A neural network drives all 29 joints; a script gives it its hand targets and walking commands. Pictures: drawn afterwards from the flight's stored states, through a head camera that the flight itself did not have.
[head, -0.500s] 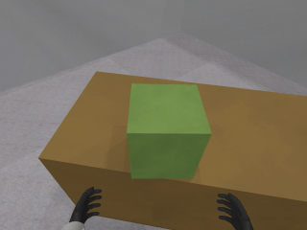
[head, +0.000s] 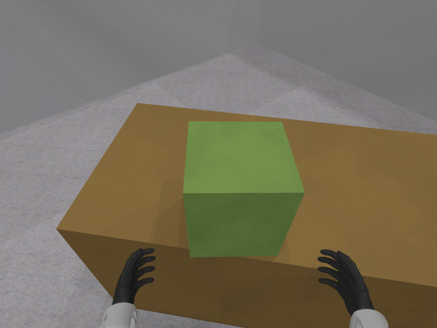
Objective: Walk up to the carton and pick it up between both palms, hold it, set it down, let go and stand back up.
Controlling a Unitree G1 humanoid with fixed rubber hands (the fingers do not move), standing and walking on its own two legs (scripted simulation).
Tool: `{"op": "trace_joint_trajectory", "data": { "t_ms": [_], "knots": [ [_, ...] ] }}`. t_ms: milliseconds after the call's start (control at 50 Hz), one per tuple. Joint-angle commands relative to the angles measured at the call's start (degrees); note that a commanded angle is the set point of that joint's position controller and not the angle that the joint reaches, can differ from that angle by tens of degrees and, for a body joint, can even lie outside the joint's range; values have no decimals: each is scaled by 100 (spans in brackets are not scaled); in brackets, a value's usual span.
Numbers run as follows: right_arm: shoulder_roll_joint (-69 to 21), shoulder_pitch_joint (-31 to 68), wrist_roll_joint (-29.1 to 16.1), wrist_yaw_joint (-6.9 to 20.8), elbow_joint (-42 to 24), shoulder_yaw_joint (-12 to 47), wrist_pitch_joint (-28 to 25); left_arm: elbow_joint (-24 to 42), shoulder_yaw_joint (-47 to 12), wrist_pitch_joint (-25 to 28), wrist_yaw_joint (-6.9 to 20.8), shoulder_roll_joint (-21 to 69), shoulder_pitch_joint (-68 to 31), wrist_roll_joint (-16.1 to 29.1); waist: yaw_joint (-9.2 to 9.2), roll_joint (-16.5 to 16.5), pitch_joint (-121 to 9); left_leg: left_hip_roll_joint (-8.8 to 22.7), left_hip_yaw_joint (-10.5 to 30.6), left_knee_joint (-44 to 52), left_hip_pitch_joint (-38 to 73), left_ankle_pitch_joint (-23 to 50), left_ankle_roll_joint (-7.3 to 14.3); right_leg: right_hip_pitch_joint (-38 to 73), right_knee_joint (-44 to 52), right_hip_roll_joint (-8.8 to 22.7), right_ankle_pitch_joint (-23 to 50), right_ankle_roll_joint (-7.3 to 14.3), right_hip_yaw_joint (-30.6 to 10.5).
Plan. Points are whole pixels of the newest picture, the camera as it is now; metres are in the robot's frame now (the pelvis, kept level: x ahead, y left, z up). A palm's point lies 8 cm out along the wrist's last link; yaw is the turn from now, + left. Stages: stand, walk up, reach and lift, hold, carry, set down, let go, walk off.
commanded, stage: reach and lift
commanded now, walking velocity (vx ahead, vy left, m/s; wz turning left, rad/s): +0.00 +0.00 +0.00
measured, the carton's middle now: (234, 191) +0.42 +0.02 -0.01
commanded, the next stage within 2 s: none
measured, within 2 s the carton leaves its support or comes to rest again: neither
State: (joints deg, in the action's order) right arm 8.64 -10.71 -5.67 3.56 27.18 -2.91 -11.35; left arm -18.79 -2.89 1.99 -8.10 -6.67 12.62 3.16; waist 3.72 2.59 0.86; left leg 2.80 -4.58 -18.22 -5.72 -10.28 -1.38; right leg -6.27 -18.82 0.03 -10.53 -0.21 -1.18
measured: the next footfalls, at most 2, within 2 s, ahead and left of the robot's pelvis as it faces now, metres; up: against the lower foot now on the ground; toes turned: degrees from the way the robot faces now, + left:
none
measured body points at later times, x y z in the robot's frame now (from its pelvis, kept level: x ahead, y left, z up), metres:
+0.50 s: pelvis +0.01 -0.01 +0.00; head +0.00 +0.01 +0.44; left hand +0.25 +0.19 -0.02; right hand +0.27 -0.20 -0.01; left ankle +0.00 +0.13 -0.75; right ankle +0.00 -0.12 -0.75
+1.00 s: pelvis +0.00 +0.00 +0.00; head +0.01 +0.02 +0.45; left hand +0.31 +0.19 +0.04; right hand +0.35 -0.17 +0.07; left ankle -0.01 +0.13 -0.75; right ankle +0.00 -0.12 -0.75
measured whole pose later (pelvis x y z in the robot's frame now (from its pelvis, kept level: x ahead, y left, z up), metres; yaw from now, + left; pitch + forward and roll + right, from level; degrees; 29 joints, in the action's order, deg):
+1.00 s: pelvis +0.00 +0.00 +0.00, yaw +0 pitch -2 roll +0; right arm 10.4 15.2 -16.0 -5.0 27.7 2.6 -3.1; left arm -10.1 4.1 -15.6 -6.2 -3.8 -8.7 1.9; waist 2.1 2.9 2.1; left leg 3.6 -3.8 -18.4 -5.8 -10.7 -1.9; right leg -5.5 -16.7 -1.2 -9.5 0.2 -1.8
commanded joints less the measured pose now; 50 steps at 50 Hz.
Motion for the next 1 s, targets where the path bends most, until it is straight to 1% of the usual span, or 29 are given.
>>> {"op": "trace_joint_trajectory", "data": {
  "t_ms": [0,80,200,220,280,340,420,460,520,600,640,660,700,740,780,880,920,980],
  "knots": [
    [519,585,-167,-146,-380,-34,-696,596,77,735,54,-252,-416,-47,-11,-343,-724,-325,57,-49,642,1426,-127,-223,372,-201,857,162,-16],
    [525,811,-221,-228,-317,6,-1061,545,24,1146,94,-281,-525,-1,-88,-214,-786,-343,138,-176,673,1747,-164,-145,276,-257,1237,132,-19],
    [502,1012,-350,-275,-23,159,-1446,143,-30,1678,199,-273,-753,104,-167,40,-591,-331,225,-267,562,1636,-127,-71,119,-247,1441,90,-52],
    [500,1084,-361,-290,53,175,-1493,83,-9,1732,215,-277,-832,102,-197,54,-570,-337,236,-280,549,1598,-124,-77,90,-243,1469,81,-54],
    [538,1262,-465,-331,283,282,-1576,-79,14,1792,268,-266,-1063,100,-206,60,-473,-328,245,-299,557,1538,-98,-88,33,-210,1510,66,-84],
    [593,1550,-540,-361,383,320,-1576,-91,31,1710,279,-275,-1394,108,-228,-37,-506,-321,245,-318,531,1424,-82,-137,15,-189,1388,70,-82],
    [703,2160,-630,-400,297,291,-1431,58,102,1427,233,-325,-1929,112,-255,-146,-677,-326,224,-322,470,1263,-47,-263,15,-156,1182,88,-82],
    [785,2567,-667,-415,136,234,-1303,207,150,1247,184,-393,-2318,130,-235,-238,-887,-322,202,-310,399,1132,-26,-275,7,-146,1128,102,-84],
    [849,3001,-778,-433,-102,235,-1017,423,182,902,105,-366,-2622,146,-173,-268,-1130,-316,189,-282,375,1062,15,-281,35,-155,1125,104,-87],
    [937,3422,-959,-459,-212,349,-544,661,314,313,81,-333,-2957,148,-85,-150,-1377,-281,164,-226,538,1275,63,-168,102,-208,1416,58,-78],
    [954,3439,-1027,-502,-150,472,-324,708,441,-28,126,-196,-2916,80,-78,-33,-1347,-272,150,-208,702,1512,66,-62,156,-240,1644,23,-78],
    [950,3456,-1064,-532,-88,529,-206,705,511,-202,161,-171,-2942,35,-104,6,-1281,-269,138,-177,758,1563,63,-11,192,-248,1702,8,-75],
    [967,3555,-1097,-595,-34,606,22,735,642,-554,239,-73,-3050,-54,-129,66,-1115,-274,113,-98,889,1571,71,-1,295,-265,1597,-37,-59],
    [983,3700,-1090,-657,-127,603,209,840,748,-873,283,11,-3188,-126,-111,59,-1012,-280,86,-33,977,1505,63,-43,406,-286,1339,-52,-41],
    [993,3819,-1065,-726,-304,510,344,1156,791,-1126,282,102,-3380,-164,-149,-65,-1068,-287,55,-12,1108,1522,11,-124,477,-326,1196,-38,0],
    [1066,4119,-1015,-887,-867,175,563,1988,679,-1537,204,93,-3868,-145,-306,-449,-1437,-287,48,-107,1247,1597,-136,-317,470,-401,1247,4,96],
    [1136,4336,-1009,-933,-1032,56,659,2186,655,-1665,156,15,-4046,-116,-321,-540,-1552,-277,79,-147,1191,1590,-142,-349,406,-417,1290,13,115],
    [1225,4636,-1055,-967,-1163,19,822,2388,609,-1883,82,-33,-4307,-56,-324,-575,-1710,-250,121,-220,1167,1570,-144,-416,323,-444,1345,14,150]
  ]
}}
